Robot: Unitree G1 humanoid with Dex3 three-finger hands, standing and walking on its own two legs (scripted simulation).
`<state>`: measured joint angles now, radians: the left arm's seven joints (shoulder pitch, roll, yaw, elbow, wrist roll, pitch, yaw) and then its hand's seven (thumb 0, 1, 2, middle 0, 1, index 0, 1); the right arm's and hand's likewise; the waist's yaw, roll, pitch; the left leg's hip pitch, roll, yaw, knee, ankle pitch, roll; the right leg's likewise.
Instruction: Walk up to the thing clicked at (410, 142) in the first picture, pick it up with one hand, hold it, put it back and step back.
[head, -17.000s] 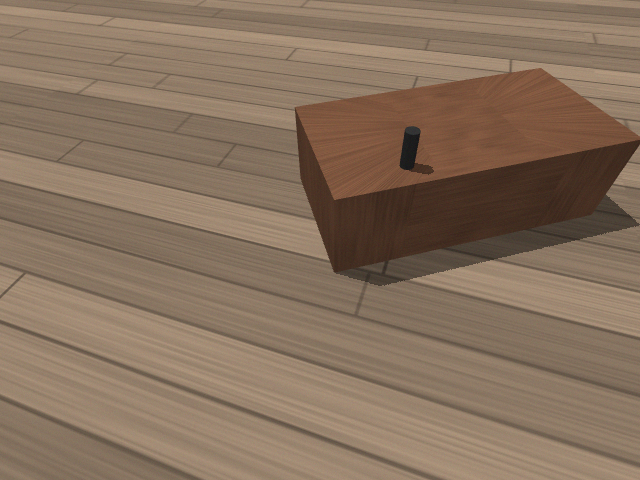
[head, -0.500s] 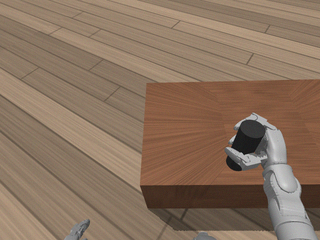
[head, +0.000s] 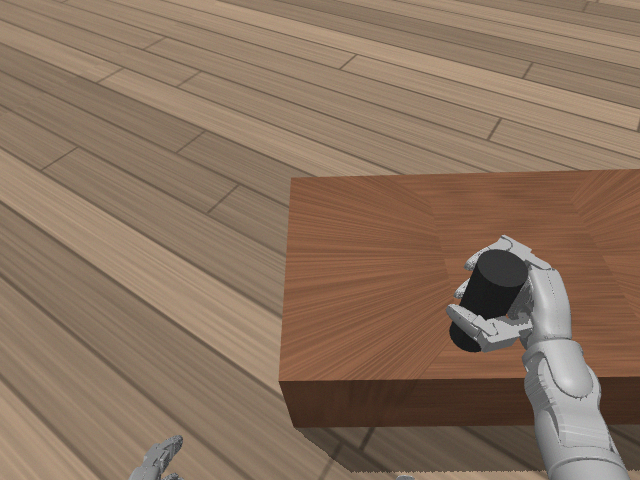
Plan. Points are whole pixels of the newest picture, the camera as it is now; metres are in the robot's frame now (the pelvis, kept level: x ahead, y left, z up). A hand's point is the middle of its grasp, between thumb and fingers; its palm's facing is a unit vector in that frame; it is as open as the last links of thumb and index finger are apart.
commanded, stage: hold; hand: right
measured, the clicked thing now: (483, 304) +0.33 -0.17 +0.05
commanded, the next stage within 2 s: none
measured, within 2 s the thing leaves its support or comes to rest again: neither
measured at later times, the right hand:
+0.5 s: hand (483, 303) +0.32 -0.16 +0.07, palm faces +0.01 +1.00 +0.00, open 8.3 cm
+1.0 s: hand (483, 302) +0.32 -0.16 +0.07, palm faces +0.02 +1.00 +0.00, open 8.3 cm
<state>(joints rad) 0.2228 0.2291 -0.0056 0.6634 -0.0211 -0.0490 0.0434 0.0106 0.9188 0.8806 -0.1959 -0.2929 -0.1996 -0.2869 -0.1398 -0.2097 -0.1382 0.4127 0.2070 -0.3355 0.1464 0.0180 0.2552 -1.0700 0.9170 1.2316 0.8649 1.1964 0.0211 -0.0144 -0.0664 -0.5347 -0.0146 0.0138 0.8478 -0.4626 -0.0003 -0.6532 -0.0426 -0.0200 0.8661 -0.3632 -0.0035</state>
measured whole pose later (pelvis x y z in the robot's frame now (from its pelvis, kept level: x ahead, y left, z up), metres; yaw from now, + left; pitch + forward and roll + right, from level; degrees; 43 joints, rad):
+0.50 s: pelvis +0.00 +0.00 +0.00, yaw +0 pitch +7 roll +1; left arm 0.21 0.23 -0.01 0.66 -0.02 -0.06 0.05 0.01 0.91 0.89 -0.20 -0.30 -0.20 -0.30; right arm -0.10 -0.20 -0.11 0.35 0.20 -0.31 0.13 0.02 0.26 -1.07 0.92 1.23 0.87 1.19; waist 0.02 -0.01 -0.06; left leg -0.49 -0.01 0.02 0.82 -0.45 0.00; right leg -0.60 -0.04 -0.02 0.83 -0.35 0.00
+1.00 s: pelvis +0.00 +0.00 +0.01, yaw +0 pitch +7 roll +1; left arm 0.22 0.22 -0.01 0.66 -0.02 -0.06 0.05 0.01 0.91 0.90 -0.20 -0.30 -0.20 -0.30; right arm -0.08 -0.20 -0.12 0.34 0.21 -0.32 0.13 0.02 0.26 -1.07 0.92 1.23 0.87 1.19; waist 0.02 -0.02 -0.05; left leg -0.48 -0.01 0.01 0.81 -0.45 0.00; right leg -0.60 -0.04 -0.02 0.82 -0.35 0.00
